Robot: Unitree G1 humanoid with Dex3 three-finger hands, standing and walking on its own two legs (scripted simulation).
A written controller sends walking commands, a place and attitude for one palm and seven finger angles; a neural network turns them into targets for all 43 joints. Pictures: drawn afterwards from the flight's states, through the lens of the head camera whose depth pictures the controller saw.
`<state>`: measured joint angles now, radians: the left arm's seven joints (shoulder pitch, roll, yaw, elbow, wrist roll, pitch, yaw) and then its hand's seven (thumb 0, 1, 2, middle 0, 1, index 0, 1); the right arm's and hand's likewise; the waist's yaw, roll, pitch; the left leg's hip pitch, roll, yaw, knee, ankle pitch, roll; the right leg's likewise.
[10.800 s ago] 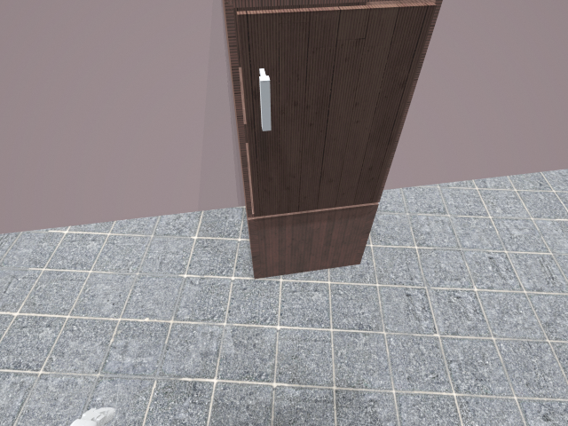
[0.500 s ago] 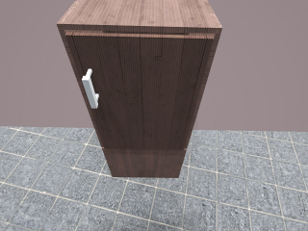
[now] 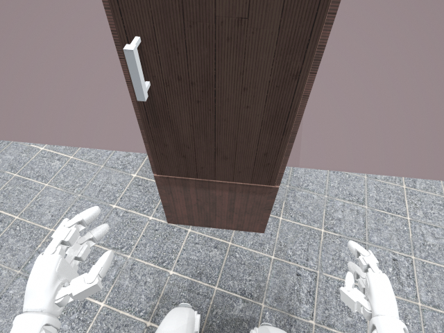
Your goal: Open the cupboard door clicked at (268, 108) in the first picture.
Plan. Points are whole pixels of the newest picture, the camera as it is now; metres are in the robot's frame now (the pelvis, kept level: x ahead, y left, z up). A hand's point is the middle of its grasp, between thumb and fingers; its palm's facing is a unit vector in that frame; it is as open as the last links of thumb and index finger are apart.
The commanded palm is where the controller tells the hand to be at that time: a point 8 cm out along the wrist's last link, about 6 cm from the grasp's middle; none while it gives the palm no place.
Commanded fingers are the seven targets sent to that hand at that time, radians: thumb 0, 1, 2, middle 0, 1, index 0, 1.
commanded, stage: raise the hand with hooked fingers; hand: left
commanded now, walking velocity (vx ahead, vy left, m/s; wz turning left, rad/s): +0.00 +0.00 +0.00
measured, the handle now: (139, 69) +0.60 +0.25 +0.15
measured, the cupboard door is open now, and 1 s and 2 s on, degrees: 0 0 0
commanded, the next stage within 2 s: move the hooked fingers beside the handle in 1.64 s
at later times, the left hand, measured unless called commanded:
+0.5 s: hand (74, 213) +0.27 +0.27 +0.09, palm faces +0.01 -1.00 -0.05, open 11.8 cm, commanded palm +0.24 +0.32 +0.11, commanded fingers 0.00 -0.24 0.41 -0.28 -1.03 -0.28 -1.03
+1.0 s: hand (32, 171) +0.30 +0.32 +0.15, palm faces +0.04 -1.00 -0.03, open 13.9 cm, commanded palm +0.28 +0.37 +0.16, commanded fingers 0.00 -0.50 0.30 -0.30 -1.20 -0.30 -1.20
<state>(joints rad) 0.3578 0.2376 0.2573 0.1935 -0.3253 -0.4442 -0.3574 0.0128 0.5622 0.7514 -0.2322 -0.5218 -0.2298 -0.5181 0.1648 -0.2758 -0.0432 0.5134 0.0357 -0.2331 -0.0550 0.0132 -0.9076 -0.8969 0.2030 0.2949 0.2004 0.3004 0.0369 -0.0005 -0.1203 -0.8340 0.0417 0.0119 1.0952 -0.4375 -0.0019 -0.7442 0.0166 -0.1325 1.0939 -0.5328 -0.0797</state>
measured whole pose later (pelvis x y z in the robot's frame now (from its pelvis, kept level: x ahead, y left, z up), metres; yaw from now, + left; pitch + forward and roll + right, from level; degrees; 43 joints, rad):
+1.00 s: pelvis +0.02 +0.06 +0.06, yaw +0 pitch +4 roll -3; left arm -0.02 0.41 0.38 0.29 -0.33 -0.14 -0.44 -0.01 -0.48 0.31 -0.30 -1.19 -0.30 -1.19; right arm 0.24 -0.25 0.07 0.58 0.05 -0.21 -0.09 0.01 -0.90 -0.90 0.21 0.30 0.21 0.30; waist 0.03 0.03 -0.05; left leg -0.50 -0.01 0.05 0.75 -0.33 0.07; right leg -0.39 -0.01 -0.10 0.68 -0.36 0.00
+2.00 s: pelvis +0.02 +0.02 +0.06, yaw +0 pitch +4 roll -1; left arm -0.26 0.48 0.44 0.60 -0.33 -0.16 -0.50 -0.01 -0.50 0.30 -0.30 -1.20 -0.30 -1.20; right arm 0.26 -0.29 0.05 0.62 0.06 -0.19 -0.10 0.01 -0.90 -0.90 0.21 0.30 0.20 0.30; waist 0.00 0.03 -0.04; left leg -0.50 0.03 0.03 0.72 -0.30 0.02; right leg -0.40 0.03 -0.10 0.68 -0.36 -0.05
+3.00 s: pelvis +0.03 +0.05 +0.04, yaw -2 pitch +14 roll -3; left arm -0.79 0.65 0.46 1.14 -0.17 -0.30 -0.45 -0.01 -0.50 0.30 -0.30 -1.20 -0.30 -1.20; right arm 0.39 -0.30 0.04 0.64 0.03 -0.01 -0.07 0.01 -0.91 -0.90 0.21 0.30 0.20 0.30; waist -0.11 0.01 -0.07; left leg -0.72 0.03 0.06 0.82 -0.35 0.06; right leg -0.62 0.03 -0.07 0.75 -0.38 -0.01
